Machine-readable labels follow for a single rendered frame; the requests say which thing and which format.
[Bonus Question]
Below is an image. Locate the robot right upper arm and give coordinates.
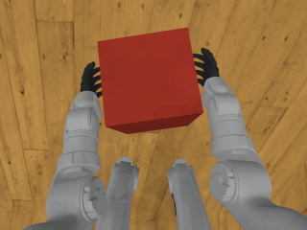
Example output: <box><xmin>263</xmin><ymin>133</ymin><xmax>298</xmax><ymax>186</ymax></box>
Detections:
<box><xmin>209</xmin><ymin>159</ymin><xmax>307</xmax><ymax>230</ymax></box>

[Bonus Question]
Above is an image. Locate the left robot forearm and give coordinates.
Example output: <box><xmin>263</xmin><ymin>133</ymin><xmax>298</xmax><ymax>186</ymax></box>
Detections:
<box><xmin>45</xmin><ymin>91</ymin><xmax>103</xmax><ymax>215</ymax></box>

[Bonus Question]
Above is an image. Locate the carton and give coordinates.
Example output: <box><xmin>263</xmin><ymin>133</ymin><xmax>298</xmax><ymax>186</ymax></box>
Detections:
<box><xmin>97</xmin><ymin>27</ymin><xmax>203</xmax><ymax>134</ymax></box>

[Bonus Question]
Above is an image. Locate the robot left hand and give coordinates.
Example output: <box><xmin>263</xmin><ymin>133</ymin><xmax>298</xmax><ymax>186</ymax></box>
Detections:
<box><xmin>80</xmin><ymin>61</ymin><xmax>103</xmax><ymax>99</ymax></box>

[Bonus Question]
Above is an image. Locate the left robot shin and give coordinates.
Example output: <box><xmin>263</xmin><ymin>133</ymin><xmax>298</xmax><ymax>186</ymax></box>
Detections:
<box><xmin>110</xmin><ymin>156</ymin><xmax>133</xmax><ymax>176</ymax></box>

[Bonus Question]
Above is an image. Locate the robot left upper arm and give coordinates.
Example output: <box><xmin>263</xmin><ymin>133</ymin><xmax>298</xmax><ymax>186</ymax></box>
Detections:
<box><xmin>22</xmin><ymin>175</ymin><xmax>108</xmax><ymax>230</ymax></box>

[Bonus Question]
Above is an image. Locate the right robot forearm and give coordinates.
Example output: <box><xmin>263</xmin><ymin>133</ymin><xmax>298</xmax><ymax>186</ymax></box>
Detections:
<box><xmin>201</xmin><ymin>77</ymin><xmax>271</xmax><ymax>180</ymax></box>

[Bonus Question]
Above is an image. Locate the robot right hand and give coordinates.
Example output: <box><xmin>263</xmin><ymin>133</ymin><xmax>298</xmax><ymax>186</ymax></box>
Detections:
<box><xmin>193</xmin><ymin>47</ymin><xmax>220</xmax><ymax>86</ymax></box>

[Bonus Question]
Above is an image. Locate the left robot thigh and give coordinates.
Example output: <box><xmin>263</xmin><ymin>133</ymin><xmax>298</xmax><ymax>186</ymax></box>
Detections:
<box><xmin>94</xmin><ymin>161</ymin><xmax>140</xmax><ymax>230</ymax></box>

